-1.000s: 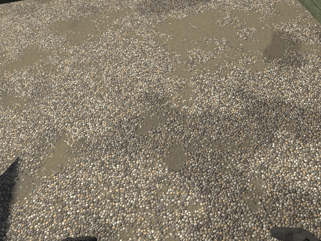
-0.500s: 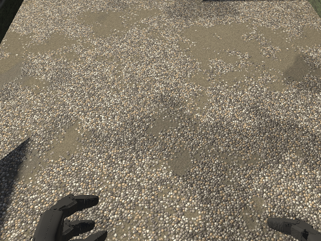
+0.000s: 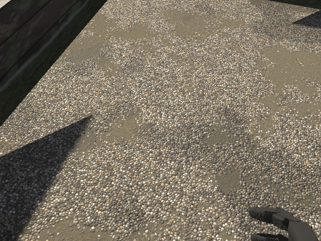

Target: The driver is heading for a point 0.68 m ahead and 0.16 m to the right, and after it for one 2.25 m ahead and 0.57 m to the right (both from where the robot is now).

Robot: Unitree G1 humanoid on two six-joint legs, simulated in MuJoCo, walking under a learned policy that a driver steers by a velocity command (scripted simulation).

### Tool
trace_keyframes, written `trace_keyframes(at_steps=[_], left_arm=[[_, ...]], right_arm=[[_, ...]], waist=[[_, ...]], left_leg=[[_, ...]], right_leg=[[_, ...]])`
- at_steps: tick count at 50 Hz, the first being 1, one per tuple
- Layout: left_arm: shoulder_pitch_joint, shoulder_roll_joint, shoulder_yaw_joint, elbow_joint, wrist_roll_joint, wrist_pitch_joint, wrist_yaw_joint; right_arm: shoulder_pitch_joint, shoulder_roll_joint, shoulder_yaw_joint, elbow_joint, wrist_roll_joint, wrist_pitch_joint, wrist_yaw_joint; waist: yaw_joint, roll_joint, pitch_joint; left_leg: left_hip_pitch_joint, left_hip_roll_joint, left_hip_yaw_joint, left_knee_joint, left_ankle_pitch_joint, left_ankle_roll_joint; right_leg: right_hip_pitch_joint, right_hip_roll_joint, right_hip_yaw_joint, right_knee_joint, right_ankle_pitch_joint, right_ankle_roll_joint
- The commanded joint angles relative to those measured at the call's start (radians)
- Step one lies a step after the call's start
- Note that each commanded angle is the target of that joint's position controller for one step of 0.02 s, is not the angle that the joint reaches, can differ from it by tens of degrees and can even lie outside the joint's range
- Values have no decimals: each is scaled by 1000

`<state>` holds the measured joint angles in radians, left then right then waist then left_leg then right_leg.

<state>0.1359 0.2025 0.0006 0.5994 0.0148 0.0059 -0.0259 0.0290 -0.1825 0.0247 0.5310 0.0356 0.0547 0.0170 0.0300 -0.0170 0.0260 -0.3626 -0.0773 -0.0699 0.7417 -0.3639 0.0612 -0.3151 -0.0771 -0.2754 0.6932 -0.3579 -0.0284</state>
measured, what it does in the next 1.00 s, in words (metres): stands, turning right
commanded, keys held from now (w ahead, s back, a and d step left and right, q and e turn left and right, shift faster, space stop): w+e+shift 0.68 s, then w+shift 0.16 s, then w+q+shift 0.16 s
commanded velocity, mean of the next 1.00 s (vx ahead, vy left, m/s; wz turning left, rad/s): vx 1.00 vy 0.00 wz -0.49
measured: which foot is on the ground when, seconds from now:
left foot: down 0.00-1.00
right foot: down 0.00-1.00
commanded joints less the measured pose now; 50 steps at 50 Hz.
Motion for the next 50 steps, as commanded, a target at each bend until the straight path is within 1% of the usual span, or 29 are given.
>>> trace_keyframes(at_steps=[1, 3, 6, 9, 10, 12, 15, 19, 21, 22, 23, 24, 25, 26, 27, 28, 29, 30, 34, 36, 38, 40, 41, 42, 43, 44, 46, 48, 50], left_arm=[[-107, 44, 6, -124, 3, -35, -7], [-134, 39, 4, -113, 2, -41, 10], [-147, 17, -4, -106, -19, -29, 15], [-170, 3, -8, -97, -32, -16, 11], [-177, -20, -13, -90, -28, -9, 21], [-177, -18, -9, -88, -32, 0, 25], [-183, -14, -1, -79, -40, 5, 24], [-208, -7, 6, -87, -41, 19, 15], [-213, -1, 9, -90, -40, 26, 9], [-196, 2, 6, -88, -30, 28, 9], [-193, 5, 8, -89, -28, 30, 9], [-187, 2, 7, -87, -26, 36, 9], [-192, 0, 4, -90, -25, 37, 9], [-185, 22, 12, -89, -42, 28, 12], [-202, 48, 20, -81, -63, 18, 17], [-221, 40, 17, -92, -64, 16, 18], [-251, 53, 22, -110, -66, 18, 8], [-260, 46, 19, -118, -64, 20, 5], [-230, 49, 23, -119, -52, 19, -1], [-155, 44, 21, -94, -57, 15, -4], [-113, 58, 20, -79, -66, 16, -8], [-158, 56, 7, -108, -60, 25, -9], [-221, 64, 2, -131, -55, 33, -6], [-220, 51, -4, -146, -55, 36, -3], [-246, 55, -8, -155, -44, 35, -2], [-246, 42, -12, -163, -39, 32, 0], [-221, 47, -14, -161, -28, 23, -3], [-213, 46, -18, -163, -20, 17, -8], [-211, 42, -23, -163, -9, 15, -11]], right_arm=[[-181, -111, -19, -125, -8, -21, -14], [-140, -87, -8, -123, -8, -33, -12], [-127, -80, 0, -119, -25, -40, -7], [-111, -82, 6, -114, -35, -45, 1], [-93, -68, 12, -107, -44, -42, -7], [-93, -70, 12, -106, -49, -44, -14], [-97, -63, 9, -108, -50, -51, -21], [-96, -70, -6, -106, -50, -58, -31], [-90, -76, -15, -102, -50, -60, -37], [-69, -79, -19, -92, -60, -60, -39], [-60, -83, -25, -87, -60, -60, -42], [-69, -55, -19, -90, -59, -60, -42], [-66, -51, -18, -89, -69, -55, -41], [-71, -54, -26, -95, -70, -48, -43], [-54, -67, -37, -94, -54, -45, -41], [-54, -86, -44, -88, -54, -40, -41], [-43, -113, -58, -83, -53, -41, -35], [-32, -129, -67, -72, -58, -41, -34], [-8, -127, -77, -44, -61, -47, -42], [-34, -92, -70, -46, -57, -49, -40], [-58, -44, -56, -73, -55, -42, -32], [-55, -23, -49, -89, -52, -39, -20], [-10, -9, -43, -90, -50, -48, -17], [-8, -23, -45, -84, -58, -56, -14], [8, -17, -44, -81, -58, -64, -16], [8, -26, -48, -74, -57, -69, -17], [-11, -30, -50, -66, -41, -71, -18], [-41, -21, -45, -60, -23, -66, -19], [-55, -11, -41, -51, -8, -61, -19]], waist=[[3, 136, -161], [-34, 65, -204], [-49, 32, -203], [-72, 30, -155], [-80, 37, -135], [-75, 61, -116], [-68, 79, -104], [-52, 74, -92], [-43, 69, -93], [-42, 78, -77], [-38, 72, -86], [-31, 62, -102], [-24, 55, -119], [-19, 30, -139], [-56, 20, -144], [-51, 32, -119], [-59, 19, -99], [-58, 37, -89], [-47, 44, -95], [-6, -26, -139], [10, -137, -141], [-5, -149, -125], [-43, -157, -123], [-31, -117, -129], [-49, -114, -143], [-35, -96, -170], [-14, -37, -198], [5, 29, -185], [18, 41, -160]], left_leg=[[-40, 100, -185, -261, 261, 39], [14, 88, -151, -240, 322, 4], [93, 82, -99, -220, 387, -28], [86, 111, -64, -249, 397, -56], [96, 114, -63, -259, 447, -77], [110, 124, -50, -263, 474, -97], [121, 136, -16, -288, 417, -120], [134, 151, 50, -298, 352, -128], [148, 156, 92, -290, 329, -126], [147, 161, 122, -288, 374, -128], [158, 163, 143, -276, 383, -127], [190, 162, 167, -253, 418, -128], [215, 165, 183, -218, 462, -132], [237, 163, 198, -215, 433, -123], [277, 167, 191, -239, 302, -116], [275, 188, 191, -249, 232, -104], [285, 218, 176, -251, 144, -87], [290, 250, 168, -256, 101, -72], [263, 313, 187, -247, 24, -39], [252, 256, 253, -177, 30, -53], [189, 142, 306, -60, 19, -82], [151, 92, 287, -3, -16, -88], [154, 77, 256, -6, -4, -92], [190, 82, 243, -16, 1, -81], [215, 89, 227, -46, 40, -69], [233, 100, 222, -73, 62, -62], [264, 117, 216, -129, 94, -47], [255, 141, 198, -174, 122, -37], [228, 144, 165, -198, 119, -35]], right_leg=[[160, 15, 121, -43, 209, 60], [200, -2, 136, -72, 253, 34], [182, -17, 151, -105, 282, 14], [162, 7, 194, -106, 236, 1], [155, 20, 211, -109, 225, -4], [125, 32, 230, -105, 193, -5], [104, 48, 246, -94, 165, -5], [82, 70, 254, -75, 169, -3], [73, 79, 257, -68, 180, -6], [57, 78, 269, -62, 201, -8], [57, 81, 271, -58, 214, -11], [37, 87, 278, -54, 229, -10], [19, 94, 290, -44, 258, -14], [10, 95, 302, -63, 291, -16], [-40, 98, 309, -63, 240, -27], [-79, 97, 312, -63, 227, -33], [-141, 99, 306, -37, 210, -35], [-184, 95, 304, -25, 203, -40], [-208, 81, 301, 20, 188, -56], [-137, 92, 322, -43, 262, -70], [-94, 122, 432, -103, 346, -87], [-133, 110, 556, -173, 286, -86], [-155, 91, 616, -229, 184, -88], [-193, 93, 626, -273, 136, -62], [-178, 94, 616, -295, 111, -42], [-146, 102, 600, -301, 100, -22], [-76, 113, 555, -313, 94, 21], [-19, 110, 521, -313, 93, 49], [12, 90, 495, -319, 85, 60]])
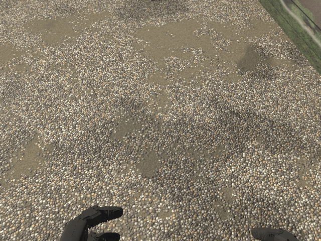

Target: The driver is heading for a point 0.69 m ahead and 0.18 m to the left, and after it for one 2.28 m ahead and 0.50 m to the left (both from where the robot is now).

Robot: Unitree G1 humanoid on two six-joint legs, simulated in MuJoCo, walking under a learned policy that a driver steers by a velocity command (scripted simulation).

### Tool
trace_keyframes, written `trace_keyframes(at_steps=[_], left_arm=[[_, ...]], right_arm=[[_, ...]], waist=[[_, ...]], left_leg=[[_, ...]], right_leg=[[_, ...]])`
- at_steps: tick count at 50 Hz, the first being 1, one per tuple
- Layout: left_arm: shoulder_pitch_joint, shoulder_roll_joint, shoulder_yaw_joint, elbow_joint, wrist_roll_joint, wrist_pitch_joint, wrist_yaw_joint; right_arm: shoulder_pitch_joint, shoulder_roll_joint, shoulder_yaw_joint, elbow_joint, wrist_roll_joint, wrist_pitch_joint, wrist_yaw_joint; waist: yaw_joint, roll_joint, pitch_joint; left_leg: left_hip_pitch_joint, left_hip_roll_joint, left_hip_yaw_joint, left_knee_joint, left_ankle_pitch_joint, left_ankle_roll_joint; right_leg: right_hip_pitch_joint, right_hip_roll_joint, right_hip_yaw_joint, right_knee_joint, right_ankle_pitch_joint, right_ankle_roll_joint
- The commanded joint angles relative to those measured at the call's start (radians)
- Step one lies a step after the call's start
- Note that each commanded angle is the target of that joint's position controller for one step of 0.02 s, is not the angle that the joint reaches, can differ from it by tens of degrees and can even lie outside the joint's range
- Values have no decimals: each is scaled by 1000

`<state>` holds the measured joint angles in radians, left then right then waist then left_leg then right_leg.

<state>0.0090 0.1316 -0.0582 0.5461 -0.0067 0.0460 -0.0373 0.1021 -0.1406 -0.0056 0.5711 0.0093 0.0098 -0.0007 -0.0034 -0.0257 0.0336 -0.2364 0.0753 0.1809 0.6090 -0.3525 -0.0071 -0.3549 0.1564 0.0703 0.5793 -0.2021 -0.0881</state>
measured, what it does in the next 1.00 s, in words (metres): shifts its weight, turning left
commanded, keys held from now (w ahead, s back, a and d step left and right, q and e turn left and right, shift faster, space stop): w+q+shift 0.50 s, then w+shift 0.18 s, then w+e+shift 0.32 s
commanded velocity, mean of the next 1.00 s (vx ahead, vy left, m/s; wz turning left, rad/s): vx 1.00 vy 0.00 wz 0.38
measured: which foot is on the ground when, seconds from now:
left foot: down 0.00-1.00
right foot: down 0.00-1.00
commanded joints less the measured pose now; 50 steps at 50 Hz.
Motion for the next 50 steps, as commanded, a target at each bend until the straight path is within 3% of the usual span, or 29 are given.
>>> trace_keyframes(at_steps=[1, 5, 6, 7, 10, 11, 14, 16, 18, 20, 22, 24, 25, 27, 29, 31, 33, 34, 37, 40, 42, 45, 50], left_arm=[[-72, 121, 35, -105, 16, -28, -2], [-102, 117, 23, -121, 20, -40, 0], [-128, 131, 30, -128, 7, -40, 2], [-146, 131, 30, -138, 4, -39, 5], [-168, 123, 33, -151, 0, -40, 16], [-163, 134, 40, -156, -6, -42, 16], [-133, 127, 48, -154, 8, -45, 21], [-107, 142, 59, -144, 16, -50, 25], [-82, 152, 65, -128, 32, -54, 29], [-45, 178, 77, -110, 29, -58, 36], [-32, 197, 86, -93, 28, -62, 44], [-23, 194, 85, -76, 36, -68, 49], [-40, 191, 85, -74, 34, -68, 49], [-76, 138, 75, -86, 25, -67, 43], [-87, 114, 67, -104, 22, -71, 30], [-69, 114, 68, -102, 28, -83, 21], [-25, 111, 67, -86, 36, -89, 22], [-31, 118, 69, -79, 39, -90, 25], [-33, 98, 63, -71, 24, -83, 32], [-46, 81, 57, -63, 7, -71, 35], [-51, 55, 49, -44, 2, -57, 48], [-68, 62, 59, -25, -15, -42, 45], [-88, 54, 64, -19, -24, -28, 41]], right_arm=[[-131, -53, -7, -84, 22, -15, -1], [-122, -55, -9, -82, 27, -7, 2], [-90, -74, -16, -78, 40, -6, 8], [-79, -80, -17, -74, 38, -5, 10], [-77, -94, -19, -76, 30, -2, 16], [-85, -132, -28, -76, 27, -1, 13], [-150, -143, -28, -110, 46, -12, 12], [-162, -140, -26, -129, 49, -15, 14], [-167, -138, -27, -139, 59, -16, 15], [-157, -135, -28, -141, 51, -13, 13], [-176, -150, -30, -150, 37, -4, 18], [-131, -145, -26, -135, 25, 4, 20], [-104, -147, -27, -124, 31, 6, 21], [-64, -157, -24, -103, 36, 3, 23], [-131, -162, -15, -131, 38, 8, 27], [-187, -154, -3, -154, 33, 14, 22], [-220, -154, 2, -165, 29, 12, 14], [-187, -140, 7, -160, 32, 7, 14], [-178, -133, 20, -156, 15, -2, 19], [-192, -127, 30, -165, 4, 3, 24], [-168, -115, 39, -157, -12, 11, 14], [-142, -113, 43, -146, -22, 8, 9], [-160, -111, 37, -150, -24, -3, -3]], waist=[[59, 46, -146], [47, -24, -108], [29, -69, -122], [20, -75, -109], [2, -23, -103], [10, 7, -87], [35, 63, -87], [40, 31, -100], [43, -46, -122], [46, -96, -131], [45, -75, -115], [27, -61, -118], [5, -47, -125], [-27, 80, -157], [-12, 190, -116], [8, 175, -124], [29, 111, -176], [5, 76, -202], [-9, 57, -234], [-19, 51, -198], [-38, 54, -162], [-59, 75, -129], [-43, 91, -96]], left_leg=[[100, -23, -104, -66, 90, 39], [67, -60, -146, -52, 62, 41], [67, -79, -140, -54, 45, 50], [63, -88, -141, -57, 43, 55], [22, -93, -181, -76, 30, 77], [-45, -90, -209, -103, 1, 88], [-186, -64, -311, -154, -58, 96], [-230, -71, -338, -138, -61, 96], [-269, -100, -318, -48, -22, 84], [-339, -108, -274, 53, -6, 74], [-335, -92, -248, 85, 24, 78], [-262, -85, -229, 77, 66, 84], [-242, -87, -230, 54, 98, 91], [-201, -86, -299, -41, 149, 116], [-236, -73, -440, -115, 185, 129], [-238, -71, -486, -145, 224, 122], [-186, -77, -473, -130, 286, 109], [-177, -85, -463, -117, 324, 100], [-75, -91, -421, -90, 415, 73], [-23, -79, -406, -105, 437, 45], [14, -63, -396, -127, 511, 10], [22, -42, -372, -156, 508, -24], [20, -16, -330, -205, 404, -66]], right_leg=[[37, -159, 139, -226, -85, 131], [21, -185, 106, -263, -115, 166], [35, -188, 91, -290, -152, 188], [30, -189, 72, -298, -156, 200], [73, -188, -10, -244, -104, 207], [112, -186, -22, -216, -91, 201], [215, -206, -69, -110, -46, 174], [253, -227, -72, -90, -49, 163], [297, -279, -32, -109, -80, 155], [334, -377, 35, -136, -122, 136], [279, -419, 38, -143, -170, 102], [224, -391, -55, -116, -129, 103], [226, -365, -109, -88, -109, 106], [250, -273, -209, 25, -13, 124], [217, -201, -227, 98, 12, 134], [227, -192, -211, 95, 27, 131], [263, -206, -195, 72, 110, 123], [295, -214, -194, 69, 123, 116], [272, -233, -195, 39, 143, 100], [211, -241, -186, 16, 97, 83], [183, -223, -157, -4, 56, 75], [161, -195, -113, 0, 7, 70], [127, -170, -76, 20, -13, 67]])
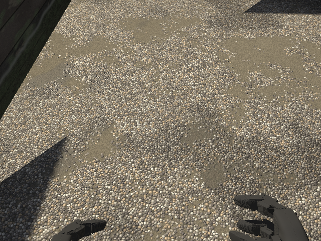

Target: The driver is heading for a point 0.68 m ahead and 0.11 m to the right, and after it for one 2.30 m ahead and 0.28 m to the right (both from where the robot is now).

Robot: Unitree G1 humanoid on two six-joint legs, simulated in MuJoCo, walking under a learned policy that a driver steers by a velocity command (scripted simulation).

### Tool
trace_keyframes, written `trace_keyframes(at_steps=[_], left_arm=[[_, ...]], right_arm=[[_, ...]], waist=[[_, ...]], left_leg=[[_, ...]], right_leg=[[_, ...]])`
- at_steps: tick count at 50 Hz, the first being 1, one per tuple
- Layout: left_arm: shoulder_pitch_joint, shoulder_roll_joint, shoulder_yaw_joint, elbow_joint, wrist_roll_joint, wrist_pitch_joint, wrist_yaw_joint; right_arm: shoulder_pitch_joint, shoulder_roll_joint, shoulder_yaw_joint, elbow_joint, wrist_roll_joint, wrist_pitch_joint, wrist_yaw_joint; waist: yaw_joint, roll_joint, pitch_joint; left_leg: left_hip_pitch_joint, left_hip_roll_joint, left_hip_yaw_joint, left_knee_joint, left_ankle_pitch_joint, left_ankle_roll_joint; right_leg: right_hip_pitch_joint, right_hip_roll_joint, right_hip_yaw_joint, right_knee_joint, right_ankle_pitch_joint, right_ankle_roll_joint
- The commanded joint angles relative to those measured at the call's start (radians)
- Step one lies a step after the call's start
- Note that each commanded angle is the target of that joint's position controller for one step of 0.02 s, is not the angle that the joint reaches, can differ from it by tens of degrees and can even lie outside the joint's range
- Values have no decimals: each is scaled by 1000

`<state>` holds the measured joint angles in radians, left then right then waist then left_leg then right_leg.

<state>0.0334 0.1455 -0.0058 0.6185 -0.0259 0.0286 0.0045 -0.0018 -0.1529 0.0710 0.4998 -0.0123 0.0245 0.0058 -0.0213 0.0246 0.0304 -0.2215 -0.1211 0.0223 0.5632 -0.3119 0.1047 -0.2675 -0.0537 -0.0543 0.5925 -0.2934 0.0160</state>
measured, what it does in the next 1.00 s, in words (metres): shifts its weight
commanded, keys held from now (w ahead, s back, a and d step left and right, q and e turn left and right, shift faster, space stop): w+e+shift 0.36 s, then w+shift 0.10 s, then w+q+shift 0.30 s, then shift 0.24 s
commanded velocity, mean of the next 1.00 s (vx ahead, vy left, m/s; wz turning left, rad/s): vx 0.91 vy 0.00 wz -0.25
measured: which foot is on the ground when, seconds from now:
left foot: down 0.00-1.00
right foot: down 0.00-1.00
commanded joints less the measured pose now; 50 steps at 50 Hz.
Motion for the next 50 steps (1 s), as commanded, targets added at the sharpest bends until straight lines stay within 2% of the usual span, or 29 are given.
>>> trace_keyframes(at_steps=[1, 6, 7, 8, 9, 10, 11, 13, 16, 17, 18, 20, 21, 22, 24, 25, 27, 29, 31, 33, 35, 38, 40, 41, 44, 47, 50], left_arm=[[-116, 41, 13, -92, -4, -8, -2], [-130, 56, 19, -101, 0, 6, -14], [-111, 61, 16, -100, 10, 8, -15], [-107, 51, 12, -100, 16, 12, -16], [-104, 99, 27, -95, 0, 1, -7], [-131, 96, 27, -105, -18, -8, -4], [-174, 110, 30, -133, -21, -9, -16], [-241, 97, 20, -173, -3, -10, -28], [-215, 103, 20, -181, 7, -13, -41], [-182, 104, 22, -174, 15, -11, -42], [-132, 109, 27, -158, 4, -12, -43], [-54, 107, 28, -124, -8, -10, -40], [-31, 109, 28, -117, -16, -5, -35], [-45, 109, 21, -125, -15, 0, -33], [-143, 115, 4, -170, 7, 14, -32], [-154, 111, 0, -188, 12, 19, -26], [-159, 130, 2, -200, 17, 14, -18], [-142, 125, 0, -197, 19, 2, -15], [-102, 114, -6, -193, 26, -6, -18], [-123, 112, -7, -202, 38, -7, -20], [-131, 101, -8, -214, 39, -8, -18], [-157, 99, -6, -231, 36, -19, -13], [-130, 79, -14, -223, 35, -34, -14], [-127, 95, -7, -220, 23, -37, -15], [-113, 111, -6, -212, 21, -40, -16], [-91, 125, -3, -199, 25, -46, -16], [-52, 136, 1, -179, 31, -55, -17]], right_arm=[[-58, -99, -43, -78, -2, -20, -12], [-49, -115, -66, -70, -2, -31, -25], [-30, -119, -69, -62, -11, -30, -27], [-40, -86, -60, -65, -24, -28, -27], [-24, -99, -69, -71, -17, -22, -26], [-3, -120, -82, -62, -11, -18, -26], [14, -156, -97, -54, -12, -21, -22], [75, -175, -112, -23, -19, -33, -24], [94, -180, -117, 7, -22, -57, -34], [71, -181, -119, 19, -20, -60, -41], [41, -180, -120, 17, -17, -56, -42], [20, -110, -101, 8, -10, -45, -36], [12, -88, -94, -6, -9, -41, -29], [-12, -72, -90, -29, -7, -37, -20], [36, -37, -80, -42, 2, -43, -8], [48, -51, -84, -42, 5, -46, -7], [67, -70, -89, -37, 12, -51, -17], [67, -66, -88, -21, 26, -46, -21], [20, -60, -92, -17, 43, -31, -13], [0, -37, -88, -19, 53, -20, -9], [15, -31, -88, -7, 56, -15, -10], [36, -36, -85, 1, 50, -11, -11], [22, -48, -87, -4, 32, -5, -6], [35, -68, -94, -6, 43, -8, 0], [25, -66, -87, -8, 27, -3, 12], [41, -69, -81, 0, 13, 0, 20], [42, -80, -76, 5, 7, -4, 23]], waist=[[-20, 37, -92], [4, 20, -99], [6, 32, -85], [14, 39, -103], [-4, 8, -106], [-27, 26, -126], [-38, 23, -102], [-70, 29, -84], [-52, 6, -107], [-29, -10, -105], [6, -24, -119], [44, -129, -175], [58, -179, -181], [60, -193, -175], [14, -212, -191], [22, -203, -205], [22, -169, -245], [36, -94, -250], [78, -33, -216], [75, -42, -159], [68, -64, -133], [35, -68, -108], [29, -18, -140], [23, -49, -159], [11, -59, -111], [1, -61, -86], [10, -22, -66]], left_leg=[[7, 185, -155, -162, 344, -180], [37, 194, -44, -142, 288, -173], [31, 198, -11, -137, 333, -175], [80, 204, 8, -99, 423, -183], [118, 217, 8, -97, 425, -173], [155, 243, -2, -115, 308, -165], [161, 290, -34, -123, 188, -141], [147, 373, -89, -132, 110, -91], [127, 420, -71, -102, 81, -41], [90, 412, -17, -91, 58, -50], [85, 372, 57, -70, 54, -71], [40, 246, 173, 46, 125, -119], [7, 187, 195, 123, 132, -133], [-28, 148, 188, 182, 118, -142], [-139, 118, 135, 214, -58, -160], [-168, 122, 97, 218, -111, -157], [-171, 143, 51, 186, -119, -138], [-107, 150, 33, 113, -46, -113], [-35, 128, 2, 74, 9, -97], [-42, 126, -29, 46, 9, -88], [-45, 120, -44, 31, 6, -75], [-36, 107, -57, 20, -1, -53], [-29, 104, -87, 33, -17, -54], [-35, 87, -91, 39, -50, -47], [-51, 82, -103, 52, -74, -45], [-61, 85, -125, 36, -98, -45], [-99, 106, -181, -24, -112, -47]], right_leg=[[37, 43, 51, 10, 83, -37], [20, 63, 58, 31, 117, -47], [5, 61, 68, 36, 125, -50], [-29, 67, 84, 47, 122, -46], [-86, 65, 87, 37, 127, -46], [-128, 71, 86, 53, 73, -53], [-207, 69, 80, 100, 42, -58], [-289, 29, 87, 159, -19, -66], [-293, -2, 67, 180, 5, -69], [-251, -1, 51, 148, 59, -80], [-212, 16, 45, 116, 122, -92], [-60, 63, 84, 42, 248, -119], [-33, 81, 145, 31, 310, -130], [-38, 71, 229, 10, 371, -140], [3, -6, 383, -74, 310, -168], [32, -29, 418, -101, 304, -166], [100, -56, 433, -125, 313, -136], [113, -53, 385, -137, 293, -81], [64, -35, 307, -173, 235, -6], [42, -24, 269, -198, 156, 42], [32, -14, 235, -224, 72, 70], [10, -11, 173, -248, 11, 94], [24, -13, 150, -212, 18, 56], [32, -20, 161, -234, -50, 51], [-31, -55, 182, -265, -182, 7], [-64, -60, 165, -268, -239, -26], [-48, -46, 123, -234, -205, -41]])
